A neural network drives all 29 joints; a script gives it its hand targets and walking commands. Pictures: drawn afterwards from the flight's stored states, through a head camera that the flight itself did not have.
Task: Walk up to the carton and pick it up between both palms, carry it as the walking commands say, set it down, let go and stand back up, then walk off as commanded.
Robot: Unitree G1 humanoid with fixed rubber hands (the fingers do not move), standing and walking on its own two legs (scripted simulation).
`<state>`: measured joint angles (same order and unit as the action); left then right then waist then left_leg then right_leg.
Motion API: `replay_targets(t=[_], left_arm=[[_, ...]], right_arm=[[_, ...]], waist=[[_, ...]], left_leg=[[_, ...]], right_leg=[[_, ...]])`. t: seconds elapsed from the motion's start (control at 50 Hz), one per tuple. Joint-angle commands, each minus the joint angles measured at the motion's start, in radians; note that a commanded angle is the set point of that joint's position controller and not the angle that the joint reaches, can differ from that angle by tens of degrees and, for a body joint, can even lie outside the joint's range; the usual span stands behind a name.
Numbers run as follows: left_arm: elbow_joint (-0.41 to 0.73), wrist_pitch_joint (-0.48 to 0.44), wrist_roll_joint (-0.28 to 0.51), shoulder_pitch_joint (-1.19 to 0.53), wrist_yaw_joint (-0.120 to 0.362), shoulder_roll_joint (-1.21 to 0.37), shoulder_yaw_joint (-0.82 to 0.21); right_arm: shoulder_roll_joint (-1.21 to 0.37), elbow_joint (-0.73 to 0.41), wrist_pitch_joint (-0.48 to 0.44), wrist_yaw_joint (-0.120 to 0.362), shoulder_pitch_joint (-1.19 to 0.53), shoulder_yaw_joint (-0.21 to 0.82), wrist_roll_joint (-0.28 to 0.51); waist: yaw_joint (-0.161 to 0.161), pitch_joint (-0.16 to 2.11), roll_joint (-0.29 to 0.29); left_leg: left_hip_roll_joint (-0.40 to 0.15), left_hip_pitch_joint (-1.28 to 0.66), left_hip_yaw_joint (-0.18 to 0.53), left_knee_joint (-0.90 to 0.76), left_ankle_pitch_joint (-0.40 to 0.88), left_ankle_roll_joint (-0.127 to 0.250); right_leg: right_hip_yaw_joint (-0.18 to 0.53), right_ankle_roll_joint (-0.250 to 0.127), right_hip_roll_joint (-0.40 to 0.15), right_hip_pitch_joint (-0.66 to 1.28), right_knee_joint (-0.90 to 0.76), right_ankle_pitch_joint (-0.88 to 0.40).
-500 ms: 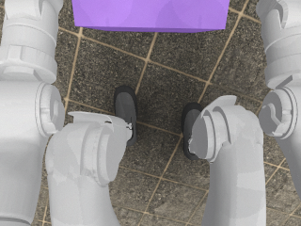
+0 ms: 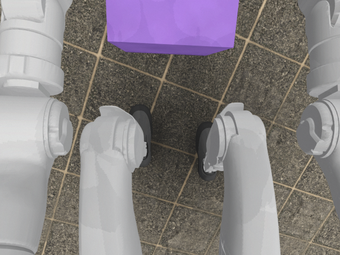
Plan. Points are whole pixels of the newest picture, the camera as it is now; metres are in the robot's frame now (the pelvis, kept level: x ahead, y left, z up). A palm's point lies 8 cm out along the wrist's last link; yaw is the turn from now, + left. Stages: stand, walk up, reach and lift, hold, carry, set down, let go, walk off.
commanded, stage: set down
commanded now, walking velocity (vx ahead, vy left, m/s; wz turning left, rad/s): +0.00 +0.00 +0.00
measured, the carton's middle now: out of the picture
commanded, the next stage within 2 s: let go in 0.82 s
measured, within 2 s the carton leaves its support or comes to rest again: neither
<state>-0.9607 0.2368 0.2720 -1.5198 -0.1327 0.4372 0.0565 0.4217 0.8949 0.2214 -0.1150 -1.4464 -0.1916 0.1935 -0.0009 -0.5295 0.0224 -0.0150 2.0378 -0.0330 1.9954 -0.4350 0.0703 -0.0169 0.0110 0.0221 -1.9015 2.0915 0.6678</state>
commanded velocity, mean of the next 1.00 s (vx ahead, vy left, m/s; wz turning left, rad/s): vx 0.00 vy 0.00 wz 0.00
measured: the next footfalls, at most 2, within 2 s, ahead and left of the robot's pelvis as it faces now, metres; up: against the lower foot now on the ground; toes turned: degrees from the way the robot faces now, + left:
none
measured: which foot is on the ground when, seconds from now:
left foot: down 0.00-1.00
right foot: down 0.00-1.00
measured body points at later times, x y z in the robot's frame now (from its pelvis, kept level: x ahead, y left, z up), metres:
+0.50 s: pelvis +0.02 +0.00 +0.14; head +0.37 +0.02 +0.40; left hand +0.59 +0.21 +0.02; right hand +0.59 -0.20 +0.04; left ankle +0.16 +0.10 -0.39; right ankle +0.10 -0.13 -0.39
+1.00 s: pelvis +0.05 +0.00 +0.23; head +0.35 +0.03 +0.57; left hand +0.58 +0.23 +0.14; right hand +0.58 -0.18 +0.14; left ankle +0.16 +0.10 -0.39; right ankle +0.10 -0.13 -0.39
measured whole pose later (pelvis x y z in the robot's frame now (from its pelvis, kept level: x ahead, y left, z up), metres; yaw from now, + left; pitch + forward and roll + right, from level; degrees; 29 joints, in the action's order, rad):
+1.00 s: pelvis +0.05 +0.00 +0.23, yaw -1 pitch +34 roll -4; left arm -0.93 0.28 0.01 -1.20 -0.03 0.38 0.18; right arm 0.30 1.03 0.21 0.00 -1.22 -0.23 0.03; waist 0.00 -0.13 0.01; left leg -0.01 1.44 0.00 1.13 -0.28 0.04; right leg -0.01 0.01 0.04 -1.34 1.16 0.42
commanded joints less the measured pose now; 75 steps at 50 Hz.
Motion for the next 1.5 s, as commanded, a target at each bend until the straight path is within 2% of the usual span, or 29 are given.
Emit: replay_targets(t=[0.0, 0.02, 0.06, 0.08, 0.18, 0.2, 0.26, 0.28, 0.3, 0.32, 0.34, 0.38, 0.4, 0.46, 0.5, 0.56, 0.68, 0.72, 0.78, 0.8, 0.92, 0.96, 1.08, 1.14, 1.24, 1.32, 1.34, 1.4, 1.48], left_arm=[[0.481, 0.045, -0.043, -0.356, -0.041, 0.242, 0.035], [0.445, 0.065, -0.040, -0.332, -0.035, 0.241, 0.048], [0.240, 0.087, -0.072, -0.241, -0.006, 0.214, 0.074], [0.146, 0.086, -0.109, -0.187, 0.008, 0.211, 0.098], [0.276, 0.060, -0.121, -0.093, 0.050, 0.154, 0.122], [0.195, 0.061, -0.127, -0.105, 0.054, 0.148, 0.118], [0.379, 0.048, -0.143, -0.139, 0.058, 0.203, 0.156], [0.381, 0.052, -0.151, -0.134, 0.056, 0.214, 0.171], [0.455, 0.054, -0.122, -0.144, 0.056, 0.197, 0.133], [0.437, 0.067, -0.117, -0.144, 0.049, 0.208, 0.131], [0.423, 0.072, -0.147, -0.131, 0.047, 0.243, 0.155], [0.492, 0.091, -0.121, -0.177, 0.044, 0.235, 0.118], [0.609, 0.094, -0.099, -0.181, 0.041, 0.229, 0.117], [0.465, 0.126, -0.097, -0.080, 0.038, 0.209, 0.104], [0.472, 0.136, -0.095, -0.115, 0.040, 0.195, 0.097], [0.408, 0.131, -0.093, -0.079, 0.061, 0.176, 0.111], [0.245, 0.119, -0.136, -0.061, 0.077, 0.122, 0.114], [0.055, 0.102, -0.173, -0.034, 0.084, 0.099, 0.126], [0.125, 0.041, -0.197, -0.070, 0.101, 0.069, 0.151], [-0.018, 0.037, -0.221, -0.022, 0.109, 0.028, 0.143], [0.059, -0.010, -0.310, 0.142, 0.118, -0.065, 0.198], [0.030, -0.006, -0.342, 0.226, 0.103, -0.091, 0.193], [0.417, -0.057, -0.320, 0.440, 0.072, -0.084, 0.165], [0.539, -0.075, -0.266, 0.629, 0.067, -0.083, 0.093], [0.478, -0.089, -0.234, 0.829, 0.115, -0.156, 0.080], [0.493, -0.134, -0.224, 0.999, 0.141, -0.166, 0.082], [0.495, -0.141, -0.221, 1.037, 0.149, -0.169, 0.076], [0.472, -0.166, -0.250, 1.185, 0.160, -0.167, 0.084], [0.489, -0.194, -0.249, 1.357, 0.172, -0.175, 0.049]], right_arm=[[0.233, -0.299, 0.045, -0.008, -0.286, 0.009, 0.095], [0.254, -0.253, 0.061, -0.002, -0.271, -0.015, 0.079], [0.164, -0.074, 0.097, 0.017, -0.176, 0.005, 0.049], [0.132, -0.032, 0.099, 0.030, -0.173, 0.001, 0.033], [0.129, -0.302, 0.043, 0.034, -0.186, -0.026, 0.022], [0.144, -0.213, 0.046, 0.037, -0.185, -0.039, 0.003], [0.139, -0.276, 0.054, 0.022, -0.118, -0.068, -0.016], [0.137, -0.242, 0.060, 0.019, -0.104, -0.063, -0.016], [0.159, -0.290, 0.060, 0.015, -0.083, -0.091, -0.030], [0.171, -0.238, 0.075, 0.016, -0.081, -0.083, -0.031], [0.178, -0.246, 0.080, 0.012, -0.071, -0.093, -0.027], [0.181, -0.264, 0.100, 0.012, -0.088, -0.094, -0.005], [0.201, -0.363, 0.095, 0.008, -0.091, -0.103, -0.013], [0.188, -0.353, 0.113, 0.017, -0.089, -0.067, 0.019], [0.206, -0.307, 0.121, 0.027, -0.090, -0.078, 0.020], [0.134, -0.274, 0.128, 0.050, -0.062, -0.039, 0.028], [0.180, -0.169, 0.086, 0.075, -0.079, -0.093, -0.044], [0.138, -0.090, 0.060, 0.086, -0.091, -0.088, -0.075], [0.115, -0.127, 0.003, 0.093, -0.115, -0.102, -0.104], [0.091, 0.000, -0.001, 0.097, -0.059, -0.105, -0.141], [0.036, 0.072, -0.049, 0.133, 0.205, -0.199, -0.264], [0.045, 0.075, -0.059, 0.137, 0.265, -0.215, -0.302], [0.092, -0.273, -0.120, 0.156, 0.492, -0.148, -0.276], [0.079, -0.375, -0.120, 0.172, 0.698, -0.059, -0.220], [-0.074, -0.356, -0.116, 0.218, 0.878, 0.077, -0.088], [-0.080, -0.427, -0.151, 0.227, 0.996, 0.113, -0.121], [-0.092, -0.408, -0.153, 0.226, 1.059, 0.128, -0.138], [-0.105, -0.384, -0.161, 0.211, 1.219, 0.117, -0.167], [-0.125, -0.443, -0.180, 0.186, 1.400, 0.104, -0.181]], waist=[[0.084, 2.152, -0.160], [0.112, 2.067, -0.143], [0.096, 1.822, -0.090], [0.049, 1.716, -0.082], [0.059, 2.034, -0.040], [0.050, 1.905, -0.041], [0.071, 2.106, -0.067], [0.039, 2.056, -0.083], [0.094, 2.176, -0.097], [0.104, 2.144, -0.077], [0.067, 2.140, -0.111], [0.089, 2.189, -0.166], [0.119, 2.305, -0.124], [0.067, 2.177, -0.160], [0.092, 2.123, -0.144], [0.057, 2.050, -0.100], [0.088, 1.897, -0.099], [0.068, 1.708, -0.088], [0.060, 1.642, -0.077], [0.094, 1.502, -0.043], [0.097, 1.497, -0.117], [0.069, 1.450, -0.157], [0.057, 1.714, -0.227], [0.059, 1.778, -0.182], [-0.005, 1.393, -0.149], [0.000, 1.287, -0.101], [0.029, 1.254, -0.076], [0.017, 1.141, -0.034], [0.050, 1.118, 0.007]], left_leg=[[0.077, -1.434, 0.084, -0.165, 0.405, -0.042], [0.074, -1.403, 0.093, -0.188, 0.356, -0.039], [0.071, -1.225, 0.084, -0.265, 0.240, -0.031], [0.065, -1.105, 0.079, -0.301, 0.168, -0.031], [0.094, -1.236, 0.089, -0.333, 0.460, -0.022], [0.087, -1.150, 0.081, -0.353, 0.384, -0.029], [0.112, -1.298, 0.068, -0.389, 0.498, -0.038], [0.100, -1.265, 0.074, -0.425, 0.464, -0.039], [0.108, -1.382, 0.079, -0.434, 0.528, -0.046], [0.107, -1.374, 0.076, -0.445, 0.508, -0.045], [0.102, -1.404, 0.069, -0.475, 0.483, -0.050], [0.094, -1.573, 0.094, -0.517, 0.529, -0.054], [0.096, -1.657, 0.101, -0.508, 0.650, -0.053], [0.082, -1.691, 0.109, -0.572, 0.655, -0.051], [0.076, -1.660, 0.119, -0.620, 0.578, -0.057], [0.075, -1.657, 0.113, -0.704, 0.525, -0.048], [0.067, -1.675, 0.132, -0.833, 0.480, -0.057], [0.058, -1.561, 0.132, -0.862, 0.393, -0.061], [0.067, -1.527, 0.126, -0.881, 0.452, -0.077], [0.055, -1.445, 0.139, -0.889, 0.395, -0.074], [0.042, -1.569, 0.142, -0.936, 0.596, -0.111], [0.032, -1.594, 0.143, -0.979, 0.628, -0.119], [0.023, -1.972, 0.167, -1.015, 0.956, -0.119], [0.007, -2.151, 0.194, -1.033, 1.080, -0.107], [0.001, -2.007, 0.185, -1.143, 0.897, -0.087], [0.032, -1.856, 0.144, -1.200, 0.801, -0.076], [0.039, -1.803, 0.123, -1.220, 0.739, -0.076], [0.058, -1.722, 0.097, -1.288, 0.621, -0.073], [0.073, -1.813, 0.070, -1.348, 0.569, -0.070]], right_leg=[[-0.088, -0.027, 0.055, 0.284, -0.358, -0.323], [-0.084, -0.027, 0.056, 0.232, -0.382, -0.259], [-0.068, -0.018, 0.053, 0.197, -0.458, -0.166], [-0.047, -0.019, 0.046, 0.205, -0.481, -0.132], [-0.042, -0.012, 0.075, 0.433, -0.532, -0.461], [-0.038, -0.007, 0.068, 0.385, -0.538, -0.389], [-0.035, 0.006, 0.085, 0.523, -0.589, -0.510], [-0.023, -0.007, 0.078, 0.533, -0.613, -0.489], [-0.045, -0.006, 0.090, 0.575, -0.627, -0.535], [-0.040, -0.004, 0.085, 0.577, -0.638, -0.518], [-0.036, -0.005, 0.081, 0.587, -0.663, -0.482], [-0.048, -0.008, 0.084, 0.540, -0.694, -0.464], [-0.051, -0.008, 0.095, 0.617, -0.712, -0.552], [-0.043, -0.013, 0.091, 0.555, -0.763, -0.505], [-0.051, -0.008, 0.081, 0.545, -0.797, -0.471], [-0.036, -0.009, 0.076, 0.643, -0.883, -0.449], [-0.031, -0.014, 0.064, 0.706, -1.005, -0.436], [-0.036, -0.009, 0.054, 0.637, -1.035, -0.362], [-0.024, -0.005, 0.053, 0.670, -1.066, -0.424], [-0.030, -0.002, 0.044, 0.600, -1.084, -0.388], [-0.048, 0.008, 0.069, 0.561, -1.131, -0.477], [-0.051, 0.002, 0.071, 0.548, -1.161, -0.472], [-0.031, -0.013, 0.081, 0.620, -1.222, -0.631], [-0.023, -0.018, 0.069, 0.656, -1.258, -0.699], [0.016, -0.018, 0.027, 0.742, -1.345, -0.622], [0.043, -0.019, 0.020, 1.000, -1.384, -0.704], [0.061, -0.018, 0.013, 1.110, -1.402, -0.745], [0.086, -0.006, 0.008, 1.280, -1.432, -0.787], [0.086, 0.012, 0.009, 1.470, -1.487, -0.856]])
